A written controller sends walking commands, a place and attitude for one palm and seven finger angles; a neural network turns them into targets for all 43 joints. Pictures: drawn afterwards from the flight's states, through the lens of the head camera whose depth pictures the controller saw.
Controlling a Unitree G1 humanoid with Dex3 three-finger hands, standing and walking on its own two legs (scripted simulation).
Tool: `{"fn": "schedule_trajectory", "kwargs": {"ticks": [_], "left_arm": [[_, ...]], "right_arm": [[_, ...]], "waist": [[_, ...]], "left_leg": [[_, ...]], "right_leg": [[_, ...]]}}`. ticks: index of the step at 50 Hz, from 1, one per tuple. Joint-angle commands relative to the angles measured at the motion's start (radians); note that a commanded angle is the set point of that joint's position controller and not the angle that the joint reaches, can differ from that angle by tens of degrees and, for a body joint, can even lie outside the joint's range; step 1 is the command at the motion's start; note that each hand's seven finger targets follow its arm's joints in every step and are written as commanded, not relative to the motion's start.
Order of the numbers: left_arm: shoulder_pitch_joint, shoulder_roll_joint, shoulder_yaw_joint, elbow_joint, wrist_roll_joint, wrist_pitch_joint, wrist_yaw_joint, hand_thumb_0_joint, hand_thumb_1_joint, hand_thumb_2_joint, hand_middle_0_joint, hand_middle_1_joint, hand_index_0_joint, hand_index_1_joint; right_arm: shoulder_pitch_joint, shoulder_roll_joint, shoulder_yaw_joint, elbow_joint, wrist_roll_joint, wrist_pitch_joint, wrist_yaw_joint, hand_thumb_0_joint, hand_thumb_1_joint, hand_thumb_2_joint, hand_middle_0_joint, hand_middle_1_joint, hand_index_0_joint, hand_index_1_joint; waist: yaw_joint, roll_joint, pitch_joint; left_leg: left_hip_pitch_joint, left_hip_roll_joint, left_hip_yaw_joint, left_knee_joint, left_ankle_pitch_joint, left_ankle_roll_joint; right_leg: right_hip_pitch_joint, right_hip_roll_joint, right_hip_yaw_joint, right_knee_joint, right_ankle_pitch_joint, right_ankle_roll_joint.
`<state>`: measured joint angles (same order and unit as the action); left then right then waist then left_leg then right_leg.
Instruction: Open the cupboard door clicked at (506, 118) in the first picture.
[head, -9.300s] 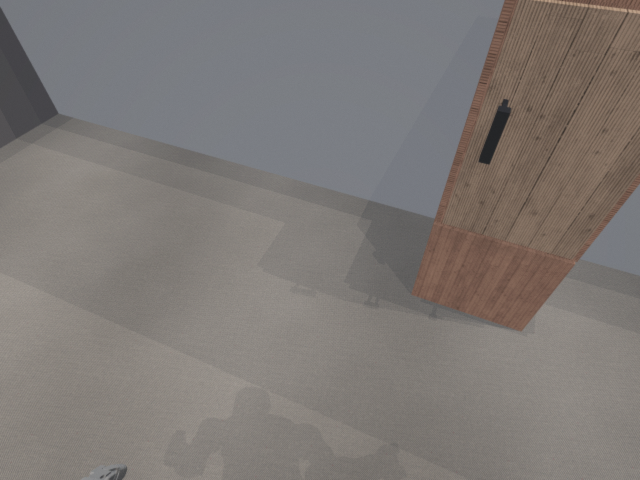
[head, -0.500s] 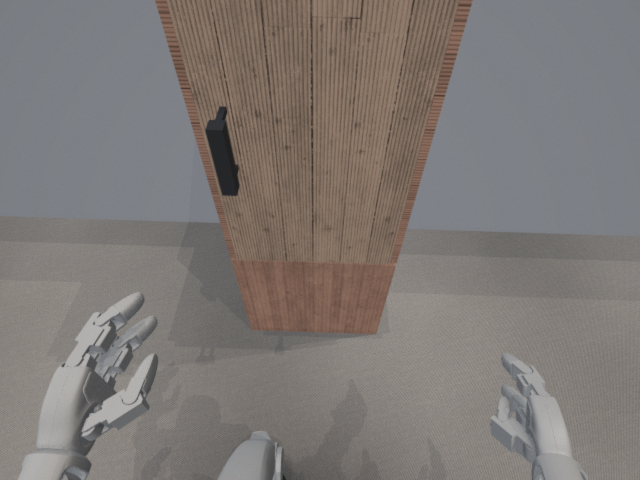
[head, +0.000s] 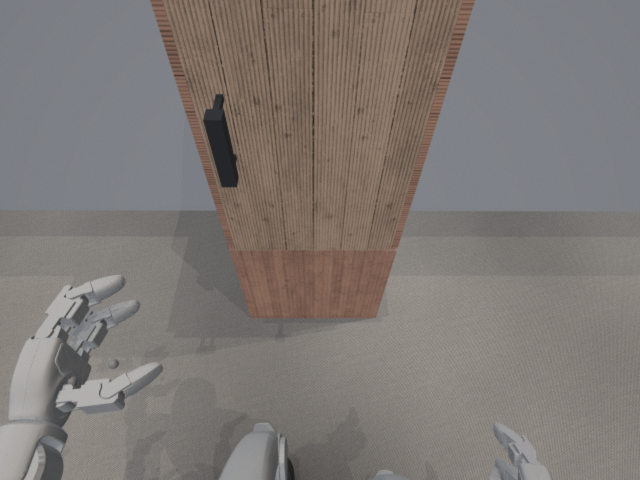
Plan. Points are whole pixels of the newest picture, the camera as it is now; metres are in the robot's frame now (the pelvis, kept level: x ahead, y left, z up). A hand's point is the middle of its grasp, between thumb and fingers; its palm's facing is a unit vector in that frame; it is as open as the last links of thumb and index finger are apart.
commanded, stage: raise the hand with hooked fingers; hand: left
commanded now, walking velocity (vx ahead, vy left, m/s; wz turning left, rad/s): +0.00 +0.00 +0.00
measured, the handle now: (224, 141) +0.57 +0.18 +0.07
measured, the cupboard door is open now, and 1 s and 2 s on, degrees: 0 0 0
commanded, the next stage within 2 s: move the hooked fingers beside the handle in 1.24 s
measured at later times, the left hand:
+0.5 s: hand (53, 339) +0.25 +0.30 +0.08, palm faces +0.10 -0.99 -0.06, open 13.8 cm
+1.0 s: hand (53, 318) +0.27 +0.30 +0.09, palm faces +0.07 -1.00 -0.04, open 14.0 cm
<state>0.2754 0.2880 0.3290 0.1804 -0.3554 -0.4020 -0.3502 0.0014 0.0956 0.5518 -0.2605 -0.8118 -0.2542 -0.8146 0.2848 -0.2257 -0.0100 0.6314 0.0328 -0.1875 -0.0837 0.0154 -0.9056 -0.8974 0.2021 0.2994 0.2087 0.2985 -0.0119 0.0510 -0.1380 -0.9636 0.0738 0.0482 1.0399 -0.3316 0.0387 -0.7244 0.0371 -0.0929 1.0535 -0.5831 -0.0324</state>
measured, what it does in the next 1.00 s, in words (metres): stands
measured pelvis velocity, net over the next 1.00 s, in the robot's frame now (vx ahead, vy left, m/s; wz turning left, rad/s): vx -0.01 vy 0.02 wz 0.02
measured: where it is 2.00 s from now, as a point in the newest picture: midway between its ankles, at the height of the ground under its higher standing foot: outside the picture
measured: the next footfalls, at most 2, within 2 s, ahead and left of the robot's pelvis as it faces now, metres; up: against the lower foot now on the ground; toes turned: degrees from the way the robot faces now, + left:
none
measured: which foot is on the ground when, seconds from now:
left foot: down 0.00-1.00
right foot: down 0.00-1.00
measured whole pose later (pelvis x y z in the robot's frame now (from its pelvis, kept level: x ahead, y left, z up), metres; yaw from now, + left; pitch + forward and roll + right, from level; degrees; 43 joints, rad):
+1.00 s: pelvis -0.01 +0.02 +0.03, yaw +1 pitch +9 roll -4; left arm -0.02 0.42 0.40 0.42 -0.35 -0.29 -0.45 -0.02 -0.50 0.30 -0.30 -1.19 -0.30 -1.20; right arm 0.30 -0.29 0.03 0.58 0.05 -0.19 -0.10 0.01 -0.91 -0.90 0.20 0.30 0.21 0.30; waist -0.02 0.04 -0.07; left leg -0.79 0.04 0.04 0.89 -0.25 0.07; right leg -0.55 0.03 -0.10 0.88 -0.48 -0.01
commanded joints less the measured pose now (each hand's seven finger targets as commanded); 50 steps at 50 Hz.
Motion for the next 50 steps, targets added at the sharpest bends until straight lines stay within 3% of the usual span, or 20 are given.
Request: {"fn": "schedule_trajectory", "kwargs": {"ticks": [1, 2, 10, 15, 21, 35, 36, 42, 50], "left_arm": [[-0.091, 0.174, 0.060, -0.196, -0.013, -0.096, -0.006, 0.000, -0.127, 0.460, -0.273, -0.960, -0.273, -0.960], [-0.082, 0.184, 0.066, -0.214, -0.010, -0.100, -0.001, 0.000, -0.150, 0.450, -0.275, -0.975, -0.275, -0.975], [-0.133, 0.216, 0.071, -0.248, 0.016, -0.053, 0.053, 0.000, -0.337, 0.370, -0.288, -1.095, -0.288, -1.095], [-0.211, 0.220, 0.061, -0.176, 0.022, 0.001, 0.038, 0.000, -0.453, 0.320, -0.297, -1.170, -0.297, -1.170], [-0.320, 0.256, 0.070, -0.158, 0.029, 0.030, 0.008, 0.000, -0.500, 0.300, -0.300, -1.200, -0.300, -1.200], [-0.490, 0.374, 0.153, -0.003, 0.004, 0.056, -0.074, 0.000, -0.500, 0.300, -0.300, -1.200, -0.300, -1.200], [-0.506, 0.373, 0.149, 0.006, 0.005, 0.056, -0.079, 0.000, -0.500, 0.300, -0.300, -1.200, -0.300, -1.200], [-0.467, 0.352, 0.139, 0.070, -0.015, 0.071, -0.113, 0.000, -0.500, 0.300, -0.300, -1.200, -0.300, -1.200], [-0.495, 0.393, 0.177, 0.015, -0.013, 0.028, -0.087, 0.000, -0.500, 0.300, -0.300, -1.200, -0.300, -1.200]], "right_arm": [[-0.070, -0.165, -0.057, -0.167, 0.000, -0.078, -0.008, 0.000, -0.900, -0.900, 0.200, 0.300, 0.200, 0.300], [-0.065, -0.168, -0.058, -0.172, 0.000, -0.082, -0.007, 0.000, -0.900, -0.900, 0.200, 0.300, 0.200, 0.300], [-0.054, -0.187, -0.044, -0.186, 0.000, -0.072, -0.008, 0.000, -0.900, -0.900, 0.200, 0.300, 0.200, 0.300], [-0.053, -0.195, -0.032, -0.198, 0.004, -0.051, -0.012, 0.000, -0.900, -0.900, 0.200, 0.300, 0.200, 0.300], [-0.058, -0.198, -0.021, -0.210, 0.005, -0.046, -0.017, 0.000, -0.900, -0.900, 0.200, 0.300, 0.200, 0.300], [-0.043, -0.213, -0.010, -0.192, 0.009, -0.045, -0.034, 0.000, -0.900, -0.900, 0.200, 0.300, 0.200, 0.300], [-0.048, -0.213, -0.009, -0.193, 0.013, -0.046, -0.035, 0.000, -0.900, -0.900, 0.200, 0.300, 0.200, 0.300], [-0.035, -0.214, -0.014, -0.197, 0.015, -0.053, -0.032, 0.000, -0.900, -0.900, 0.200, 0.300, 0.200, 0.300], [-0.026, -0.211, -0.017, -0.195, 0.009, -0.059, -0.026, 0.000, -0.900, -0.900, 0.200, 0.300, 0.200, 0.300]], "waist": [[0.014, -0.001, -0.217], [0.024, 0.030, -0.242], [0.013, 0.074, -0.200], [-0.002, 0.076, -0.138], [-0.005, 0.098, -0.159], [0.001, 0.071, -0.146], [-0.003, 0.086, -0.138], [0.003, 0.034, -0.121], [0.007, 0.079, -0.142]], "left_leg": [[0.399, -0.027, -0.102, -0.122, 0.083, 0.005], [0.436, -0.026, -0.108, -0.140, 0.082, 0.001], [0.540, -0.007, -0.185, -0.256, -0.033, -0.019], [0.548, -0.007, -0.205, -0.304, -0.128, -0.025], [0.622, -0.005, -0.233, -0.346, -0.158, -0.032], [0.625, -0.026, -0.206, -0.370, -0.163, -0.023], [0.625, -0.025, -0.202, -0.371, -0.170, -0.022], [0.576, -0.038, -0.169, -0.349, -0.141, -0.010], [0.564, -0.041, -0.145, -0.311, -0.091, -0.006]], "right_leg": [[-0.105, 0.005, 0.056, -0.193, 0.183, 0.032], [-0.102, 0.008, 0.044, -0.190, 0.176, 0.025], [-0.105, 0.016, 0.001, -0.200, 0.145, 0.009], [-0.101, 0.019, -0.003, -0.231, 0.121, 0.009], [-0.086, 0.017, -0.001, -0.256, 0.117, 0.008], [-0.021, 0.021, 0.012, -0.318, 0.119, 0.002], [-0.028, 0.019, 0.013, -0.321, 0.112, 0.003], [-0.006, 0.017, 0.023, -0.341, 0.115, 0.008], [-0.001, 0.019, 0.041, -0.329, 0.124, 0.006]]}}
